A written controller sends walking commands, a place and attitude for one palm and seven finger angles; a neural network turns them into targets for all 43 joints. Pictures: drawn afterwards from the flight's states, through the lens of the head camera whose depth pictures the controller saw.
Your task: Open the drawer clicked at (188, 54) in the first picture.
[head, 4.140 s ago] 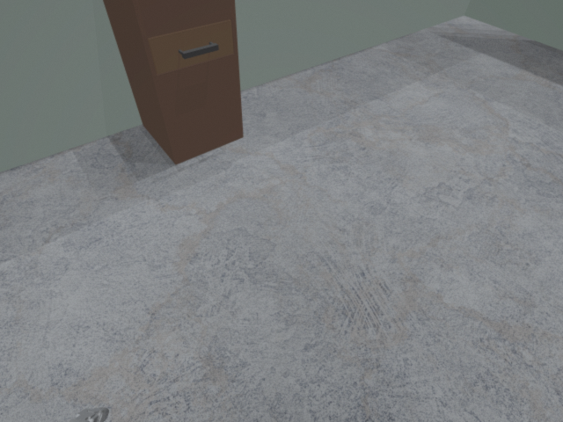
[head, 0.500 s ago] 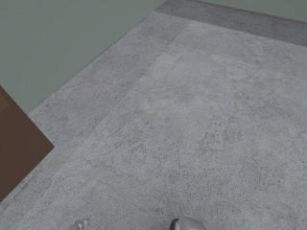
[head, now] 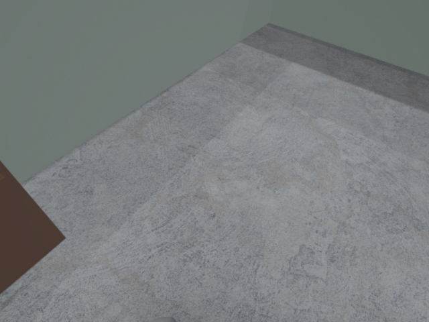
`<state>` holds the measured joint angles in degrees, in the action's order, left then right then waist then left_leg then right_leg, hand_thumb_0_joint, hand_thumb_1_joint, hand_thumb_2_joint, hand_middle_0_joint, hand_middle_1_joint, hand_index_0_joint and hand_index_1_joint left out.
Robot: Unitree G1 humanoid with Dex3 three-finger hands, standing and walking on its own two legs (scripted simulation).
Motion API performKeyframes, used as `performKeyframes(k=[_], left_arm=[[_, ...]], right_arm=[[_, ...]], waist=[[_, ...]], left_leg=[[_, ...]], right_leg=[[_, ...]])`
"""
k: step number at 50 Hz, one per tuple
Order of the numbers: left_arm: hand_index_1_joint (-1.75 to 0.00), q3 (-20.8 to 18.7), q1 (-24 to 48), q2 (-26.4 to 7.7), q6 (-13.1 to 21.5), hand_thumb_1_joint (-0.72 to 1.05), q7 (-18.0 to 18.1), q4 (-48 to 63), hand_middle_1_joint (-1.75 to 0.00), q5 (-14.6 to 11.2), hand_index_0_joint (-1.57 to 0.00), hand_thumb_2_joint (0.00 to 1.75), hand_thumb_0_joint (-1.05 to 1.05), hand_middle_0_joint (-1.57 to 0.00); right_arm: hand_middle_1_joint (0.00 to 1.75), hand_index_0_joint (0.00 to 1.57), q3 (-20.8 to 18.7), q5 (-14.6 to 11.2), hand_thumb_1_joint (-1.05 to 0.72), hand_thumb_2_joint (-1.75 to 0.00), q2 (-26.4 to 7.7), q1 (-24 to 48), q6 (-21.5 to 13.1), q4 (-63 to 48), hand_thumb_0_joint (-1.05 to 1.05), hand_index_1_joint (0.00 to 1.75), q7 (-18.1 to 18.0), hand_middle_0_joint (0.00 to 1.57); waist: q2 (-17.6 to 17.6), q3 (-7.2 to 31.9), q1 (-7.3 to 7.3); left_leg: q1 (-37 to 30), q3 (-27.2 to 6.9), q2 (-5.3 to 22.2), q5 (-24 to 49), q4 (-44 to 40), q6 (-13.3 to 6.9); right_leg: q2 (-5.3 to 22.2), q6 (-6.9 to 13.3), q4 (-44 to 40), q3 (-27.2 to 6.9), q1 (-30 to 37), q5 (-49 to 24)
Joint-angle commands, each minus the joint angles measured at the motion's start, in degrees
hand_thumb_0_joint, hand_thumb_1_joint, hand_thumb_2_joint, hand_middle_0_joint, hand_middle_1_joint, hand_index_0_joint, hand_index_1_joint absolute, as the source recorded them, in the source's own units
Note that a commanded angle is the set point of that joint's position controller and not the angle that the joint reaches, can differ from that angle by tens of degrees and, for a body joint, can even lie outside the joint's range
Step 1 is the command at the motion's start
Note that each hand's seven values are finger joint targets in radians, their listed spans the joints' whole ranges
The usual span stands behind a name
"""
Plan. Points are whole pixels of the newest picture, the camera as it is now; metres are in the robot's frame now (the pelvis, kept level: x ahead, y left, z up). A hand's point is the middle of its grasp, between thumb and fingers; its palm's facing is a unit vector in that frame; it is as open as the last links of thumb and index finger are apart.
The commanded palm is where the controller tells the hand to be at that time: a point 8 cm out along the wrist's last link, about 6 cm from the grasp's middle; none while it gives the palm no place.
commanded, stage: turn to face it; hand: left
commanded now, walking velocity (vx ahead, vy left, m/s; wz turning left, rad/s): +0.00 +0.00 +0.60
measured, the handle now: out of the picture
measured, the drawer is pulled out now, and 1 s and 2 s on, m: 0.00 0.00 0.00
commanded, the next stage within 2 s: take the last steps up to it in 1.76 s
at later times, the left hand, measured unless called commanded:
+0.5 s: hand (141, 294) +0.19 +0.17 -0.13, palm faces +0.21 -0.94 -0.26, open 7.4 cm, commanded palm none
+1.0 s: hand out of the picture +0.01 +0.22 -0.17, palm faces +0.54 -0.80 -0.27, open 7.4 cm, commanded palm none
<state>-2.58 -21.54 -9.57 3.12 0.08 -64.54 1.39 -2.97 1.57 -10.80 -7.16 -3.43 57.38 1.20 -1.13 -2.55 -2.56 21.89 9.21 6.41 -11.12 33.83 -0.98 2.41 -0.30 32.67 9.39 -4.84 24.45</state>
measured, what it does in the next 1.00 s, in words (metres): steps on the spot, turning left: right foot, then left foot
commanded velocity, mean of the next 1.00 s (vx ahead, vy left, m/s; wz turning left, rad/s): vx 0.00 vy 0.00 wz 0.60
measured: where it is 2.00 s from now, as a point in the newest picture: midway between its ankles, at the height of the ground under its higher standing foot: outside the picture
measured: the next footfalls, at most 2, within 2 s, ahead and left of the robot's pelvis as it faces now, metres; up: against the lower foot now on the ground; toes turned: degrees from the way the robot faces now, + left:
right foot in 0.40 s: +0.19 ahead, -0.12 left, +0.00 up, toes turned +2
left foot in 0.86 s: +0.09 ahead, +0.11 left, +0.00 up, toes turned +35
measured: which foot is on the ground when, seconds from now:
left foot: down 0.00-0.40, up 0.42-0.84, down 0.86-1.00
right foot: down 0.00-0.00, up 0.02-0.38, down 0.40-0.84, up 0.86-1.00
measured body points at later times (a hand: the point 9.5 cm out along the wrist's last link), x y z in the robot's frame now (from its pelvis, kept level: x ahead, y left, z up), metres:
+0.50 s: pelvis +0.10 -0.04 +0.01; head +0.13 -0.06 +0.46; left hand +0.18 +0.22 -0.11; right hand +0.16 -0.27 -0.16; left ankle +0.06 +0.09 -0.66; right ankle +0.15 -0.12 -0.72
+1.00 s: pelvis +0.09 +0.00 +0.01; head +0.12 +0.05 +0.45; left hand -0.01 +0.26 -0.15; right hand +0.34 -0.16 -0.11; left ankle +0.05 +0.08 -0.72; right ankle +0.15 -0.15 -0.65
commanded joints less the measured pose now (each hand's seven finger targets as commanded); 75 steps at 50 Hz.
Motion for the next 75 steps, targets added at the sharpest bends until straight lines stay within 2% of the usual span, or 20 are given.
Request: performKeyframes(k=[1,6,15,18,20,21,25,35,40,41,42,43,45,49,57,62,63,65,69,75], left_arm=[[-0.3,-1.1,3.7,-4.3,0.8,0.9,0.6,6.1,-0.3,-0.5,-0.2,0.9,0.0,-0.2],[-0.3,-0.6,2.3,-1.2,-1.3,0.9,0.3,4.2,-0.3,-0.3,-0.2,0.9,0.0,-0.2],[-0.3,-1.8,8.9,-3.1,-3.2,0.9,1.1,11.2,-0.3,-0.8,-0.2,0.9,0.0,-0.2],[-0.3,-2.5,5.1,-5.5,-2.4,0.9,1.3,11.3,-0.3,-0.8,-0.2,0.9,0.0,-0.2],[-0.3,-4.2,1.6,-15.1,-1.8,0.9,2.1,12.1,-0.3,0.4,-0.2,0.9,0.0,-0.2],[-0.3,-4.1,2.7,-14.8,-1.8,0.9,2.1,13.0,-0.3,-0.2,-0.2,0.9,0.0,-0.2],[-0.3,-2.1,12.3,-8.4,-2.1,0.9,2.3,15.9,-0.3,-0.1,-0.2,0.9,0.0,-0.2],[-0.3,-3.2,7.6,-13.1,-3.0,0.9,1.9,15.1,-0.3,0.6,-0.2,0.9,0.0,-0.2],[-0.3,-4.0,7.3,-14.9,-3.7,0.9,1.3,15.1,-0.3,0.2,-0.2,0.9,0.0,-0.2],[-0.3,-4.0,7.2,-14.3,-4.0,0.9,1.0,15.4,-0.3,-0.3,-0.2,0.9,0.0,-0.2],[-0.3,-3.7,7.3,-11.2,-4.2,0.9,0.4,17.5,-0.3,-0.7,-0.2,0.9,0.0,-0.2],[-0.3,-2.2,13.1,-9.4,-4.4,0.9,0.4,20.6,-0.3,-0.2,-0.2,0.9,0.0,-0.2],[-0.3,-2.8,14.9,-9.7,-5.1,0.9,1.0,19.6,-0.3,-0.4,-0.2,0.9,0.0,-0.2],[-0.3,-3.0,10.0,-10.6,-5.0,0.9,0.2,16.5,-0.3,-0.4,-0.2,0.9,0.0,-0.2],[-0.3,-2.4,14.0,-9.3,-4.8,0.9,1.0,19.4,-0.3,-0.9,-0.2,0.9,0.0,-0.2],[-0.3,-2.4,8.6,-9.5,-3.8,0.9,1.4,18.9,-0.3,-1.4,-0.2,0.9,0.0,-0.2],[-0.3,-2.8,6.3,-11.1,-3.2,0.9,1.6,18.6,-0.3,-1.2,-0.2,0.9,0.0,-0.2],[-0.3,-3.9,5.6,-19.2,-2.8,0.9,2.1,19.4,-0.3,0.1,-0.2,0.9,0.0,-0.2],[-0.3,-2.2,14.7,-11.8,-2.7,0.9,2.3,20.9,-0.3,-0.2,-0.2,0.9,0.0,-0.2],[-0.3,-2.4,7.2,-13.5,-2.7,0.9,2.1,17.6,-0.3,0.1,-0.2,0.9,0.0,-0.2]], right_arm=[[0.3,0.2,-2.1,0.2,-0.9,-0.9,-12.5,-21.4,0.1,3.8,0.0,0.3,-2.1,0.2],[0.3,0.2,0.2,-0.7,-0.9,-0.9,-5.3,-8.5,-0.6,1.2,0.0,0.3,-2.6,0.2],[0.3,0.2,-2.3,-0.1,-0.9,-0.9,-9.0,-7.1,2.7,-1.3,0.0,0.3,-2.0,0.2],[0.3,0.2,-2.9,-0.5,-0.9,-0.9,-8.8,-5.3,3.6,-2.7,0.0,0.3,-1.7,0.2],[0.3,0.2,-2.1,-0.8,-0.9,-0.9,-2.6,-7.1,3.7,-5.5,0.0,0.3,-1.2,0.2],[0.3,0.2,-2.9,-0.5,-0.9,-0.9,-5.8,-6.9,4.6,-5.5,0.0,0.3,-1.4,0.2],[0.3,0.2,-2.9,-0.2,-0.9,-0.9,-4.1,-7.5,6.3,-3.5,0.0,0.3,-0.1,0.2],[0.3,0.2,-2.0,-0.7,-0.9,-0.9,-5.1,1.9,6.4,-8.4,0.0,0.3,0.7,0.2],[0.3,0.2,-2.0,-0.6,-0.9,-0.9,-7.3,-0.6,5.2,-9.5,0.0,0.3,0.6,0.2],[0.3,0.2,-2.6,-0.5,-0.9,-0.9,-9.9,-3.5,4.7,-9.0,0.0,0.3,0.6,0.2],[0.3,0.2,-4.2,-0.1,-0.9,-0.9,-17.0,-7.0,4.1,-9.0,0.0,0.3,0.2,0.2],[0.3,0.2,-4.8,-0.6,-0.9,-0.9,-20.8,-10.9,4.5,-8.0,0.0,0.3,-0.2,0.2],[0.3,0.2,-4.3,-0.5,-0.9,-0.9,-18.5,-7.8,4.3,-7.7,0.0,0.3,-1.5,0.2],[0.3,0.2,-2.9,-0.6,-0.9,-0.9,-14.4,-0.2,3.7,-10.3,0.0,0.3,-1.5,0.2],[0.3,0.2,-3.8,-0.2,-0.9,-0.9,-14.8,-3.5,4.5,-9.1,0.0,0.3,-1.3,0.2],[0.3,0.2,-4.2,-0.4,-0.9,-0.9,-14.1,-0.7,5.0,-10.1,0.0,0.3,-1.1,0.2],[0.3,0.2,-4.1,-0.8,-0.9,-0.9,-13.1,-0.4,5.0,-10.4,0.0,0.3,-0.9,0.2],[0.3,0.2,-3.4,-1.0,-0.9,-0.9,-7.8,-1.4,4.9,-12.6,0.0,0.3,-0.5,0.2],[0.3,0.2,-3.5,-0.3,-0.9,-0.9,-8.4,-2.7,6.5,-8.5,0.0,0.3,0.4,0.2],[0.3,0.2,-2.3,-0.6,-0.9,-0.9,-6.8,1.3,6.9,-8.5,0.0,0.3,0.5,0.2]], waist=[[17.1,8.8,9.07],[9.3,3.1,1.83],[11.1,3.3,2.49],[7.2,3.8,0.11],[-18.2,6.9,-1.03],[-16.2,7.5,-1.14],[-7.3,0.6,3.75],[-9.3,2.6,0.42],[-8.3,6.6,2.03],[-2.7,8.4,3.96],[15.0,10.1,6.21],[18.9,8.6,8.47],[16.7,7.2,7.17],[9.8,5.8,3.12],[9.4,6.2,5.02],[9.7,7.8,2.09],[6.5,8.6,0.7],[-15.6,7.6,0.23],[-6.8,0.7,4.43],[-9.3,2.2,0.96]], left_leg=[[-28.6,-28.5,21.4,14.9,-16.8,-9.5],[-10.8,-11.0,10.3,27.7,-17.4,-7.0],[-8.3,-16.9,8.2,21.0,-13.4,-7.8],[-2.0,-17.0,4.5,12.3,-6.3,-3.9],[13.4,-5.5,-7.9,-23.5,17.7,3.4],[11.0,-10.3,-5.0,-24.6,27.2,3.2],[10.8,-8.6,-2.2,-10.9,37.3,4.4],[5.1,-2.9,-2.5,-13.2,16.2,4.9],[-5.5,-0.4,-3.3,-6.6,-0.8,3.1],[-14.1,-2.8,-2.1,0.4,-8.3,2.1],[-24.0,-22.4,11.7,16.3,-12.8,-4.4],[-23.1,-29.4,19.8,31.5,-14.1,-10.5],[-18.3,-27.1,15.6,22.8,-13.5,-10.7],[-15.0,-18.0,7.2,24.6,-12.9,-7.3],[-16.5,-25.7,6.8,23.2,-11.6,-9.5],[-8.9,-28.1,3.3,22.6,-6.7,-6.7],[-3.9,-27.0,0.9,17.5,-2.9,-4.1],[12.9,-11.9,-11.0,-22.9,21.0,3.5],[11.7,-12.1,-5.2,-12.4,38.0,4.4],[7.9,-7.2,-5.1,-13.8,25.2,5.5]], right_leg=[[0.4,1.1,37.3,-6.9,-29.3,8.4],[4.6,-2.4,27.2,-6.2,-20.2,-1.9],[1.0,-4.1,9.1,-4.4,-15.1,-4.6],[1.1,-3.6,-6.7,-4.5,-2.9,-15.1],[26.0,4.8,-15.7,-25.4,7.7,-30.6],[27.9,8.0,-16.7,-24.8,0.8,-27.4],[18.2,5.0,-16.0,-8.6,-8.0,-22.1],[20.6,6.7,-12.4,-1.4,-2.4,-27.7],[20.6,3.7,-3.1,2.4,-3.0,-28.0],[18.9,1.0,4.2,3.8,-8.7,-24.6],[11.1,-4.1,17.7,5.9,-23.9,-3.8],[6.7,-5.6,27.8,0.8,-30.9,14.7],[6.4,-5.3,35.1,-6.9,-32.5,8.7],[5.1,-6.0,33.3,-7.4,-27.4,-1.8],[1.7,-5.8,18.4,-8.5,-22.9,1.7],[-1.2,-4.4,-1.3,-7.1,-8.2,-6.5],[0.8,-3.8,-10.1,-8.6,-0.8,-12.7],[26.8,7.2,-16.2,-29.3,4.1,-25.8],[17.2,6.9,-12.9,-13.1,-5.5,-28.8],[16.8,7.0,-10.9,-6.8,0.0,-38.1]])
